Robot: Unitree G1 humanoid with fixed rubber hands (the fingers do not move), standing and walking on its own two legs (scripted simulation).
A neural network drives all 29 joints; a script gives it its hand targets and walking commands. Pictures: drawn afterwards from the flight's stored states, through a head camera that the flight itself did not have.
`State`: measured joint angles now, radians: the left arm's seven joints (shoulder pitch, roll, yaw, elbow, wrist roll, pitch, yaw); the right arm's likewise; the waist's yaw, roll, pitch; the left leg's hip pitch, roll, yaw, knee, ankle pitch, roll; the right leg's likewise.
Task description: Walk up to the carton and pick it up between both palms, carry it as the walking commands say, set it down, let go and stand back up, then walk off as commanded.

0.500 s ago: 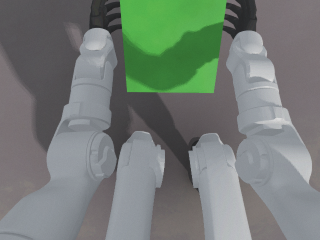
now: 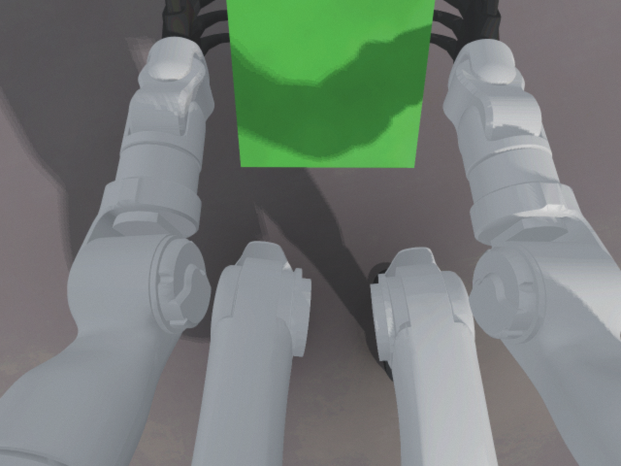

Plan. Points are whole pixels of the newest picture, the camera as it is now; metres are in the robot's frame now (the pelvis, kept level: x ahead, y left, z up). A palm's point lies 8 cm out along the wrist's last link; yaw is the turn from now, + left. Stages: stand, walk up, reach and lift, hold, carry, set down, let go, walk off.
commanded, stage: set down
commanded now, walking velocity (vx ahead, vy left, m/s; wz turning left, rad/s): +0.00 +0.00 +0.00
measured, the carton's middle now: (327, 66) +0.53 +0.03 -0.25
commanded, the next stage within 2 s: none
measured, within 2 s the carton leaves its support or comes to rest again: neither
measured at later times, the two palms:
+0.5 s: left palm (188, 38) +0.53 +0.18 -0.16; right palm (470, 39) +0.54 -0.12 -0.16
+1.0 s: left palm (189, 34) +0.54 +0.18 -0.17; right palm (469, 35) +0.55 -0.12 -0.17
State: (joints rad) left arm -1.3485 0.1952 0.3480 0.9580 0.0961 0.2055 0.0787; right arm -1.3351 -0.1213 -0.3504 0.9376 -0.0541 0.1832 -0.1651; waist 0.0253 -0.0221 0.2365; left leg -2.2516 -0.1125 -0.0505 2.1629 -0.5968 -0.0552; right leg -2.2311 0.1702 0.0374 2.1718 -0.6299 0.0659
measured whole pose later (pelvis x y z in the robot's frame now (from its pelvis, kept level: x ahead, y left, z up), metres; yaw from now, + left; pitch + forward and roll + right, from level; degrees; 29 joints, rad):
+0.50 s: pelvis +0.00 +0.00 +0.00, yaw +0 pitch +39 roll -1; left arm -1.38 0.19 0.42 0.96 0.16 0.19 0.02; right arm -1.37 -0.12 -0.42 0.94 -0.13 0.17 -0.10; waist 0.02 -0.02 0.28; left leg -2.25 -0.09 -0.04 2.18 -0.60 -0.04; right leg -2.23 0.15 0.03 2.19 -0.64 0.05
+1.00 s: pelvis +0.01 +0.00 -0.01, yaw +0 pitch +40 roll -1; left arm -1.38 0.19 0.45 0.95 0.16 0.15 -0.01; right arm -1.37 -0.12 -0.44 0.93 -0.14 0.14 -0.07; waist 0.02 -0.02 0.27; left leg -2.27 -0.07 -0.03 2.20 -0.63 -0.03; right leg -2.25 0.13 0.02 2.21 -0.66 0.04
